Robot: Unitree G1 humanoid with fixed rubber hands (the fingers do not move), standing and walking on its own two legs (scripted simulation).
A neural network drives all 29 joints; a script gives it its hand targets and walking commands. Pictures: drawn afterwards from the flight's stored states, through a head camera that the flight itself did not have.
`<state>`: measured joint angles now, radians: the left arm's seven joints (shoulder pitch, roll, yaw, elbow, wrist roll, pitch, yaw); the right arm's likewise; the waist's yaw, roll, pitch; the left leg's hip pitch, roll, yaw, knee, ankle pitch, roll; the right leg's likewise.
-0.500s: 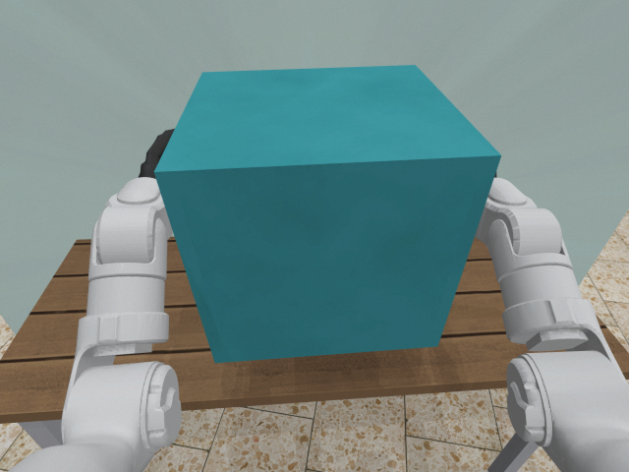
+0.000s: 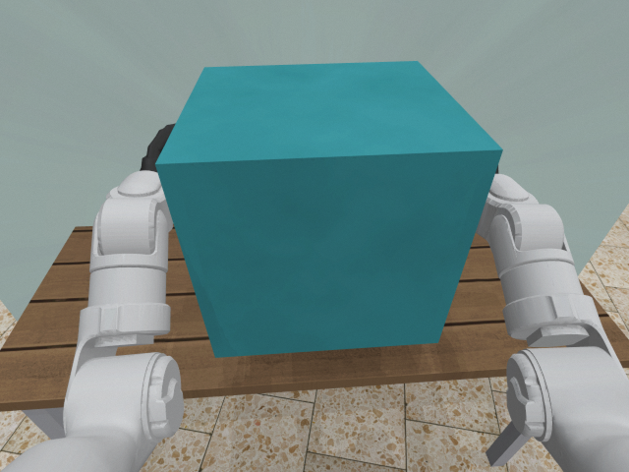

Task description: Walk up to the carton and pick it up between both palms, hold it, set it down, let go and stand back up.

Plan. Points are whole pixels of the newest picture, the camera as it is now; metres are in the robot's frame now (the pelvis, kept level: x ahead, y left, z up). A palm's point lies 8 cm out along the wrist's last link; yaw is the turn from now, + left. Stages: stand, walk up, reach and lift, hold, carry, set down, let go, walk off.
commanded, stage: hold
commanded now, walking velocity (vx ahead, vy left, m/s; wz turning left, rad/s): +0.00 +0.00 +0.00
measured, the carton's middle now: (320, 203) +0.40 +0.00 +0.18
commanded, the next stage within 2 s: none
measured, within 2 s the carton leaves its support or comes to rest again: neither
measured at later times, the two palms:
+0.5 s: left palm (156, 178) +0.38 +0.19 +0.23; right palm (477, 176) +0.38 -0.19 +0.23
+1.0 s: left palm (155, 163) +0.37 +0.19 +0.25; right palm (485, 167) +0.38 -0.20 +0.25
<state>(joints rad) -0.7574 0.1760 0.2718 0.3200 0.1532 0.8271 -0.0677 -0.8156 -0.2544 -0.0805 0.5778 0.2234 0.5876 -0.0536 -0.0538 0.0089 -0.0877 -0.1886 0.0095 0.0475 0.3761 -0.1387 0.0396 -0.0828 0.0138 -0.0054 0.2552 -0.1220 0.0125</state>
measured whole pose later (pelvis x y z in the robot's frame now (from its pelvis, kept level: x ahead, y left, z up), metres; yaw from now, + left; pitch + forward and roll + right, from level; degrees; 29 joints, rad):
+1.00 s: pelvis +0.01 +0.00 +0.00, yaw +0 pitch -2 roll -2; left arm -0.74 0.17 0.27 0.23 0.15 0.82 -0.04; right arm -0.80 -0.26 -0.07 0.53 0.22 0.52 -0.06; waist -0.05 0.01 -0.13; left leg -0.19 0.01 0.05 0.37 -0.14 0.03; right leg -0.09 0.02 0.00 0.26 -0.13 0.01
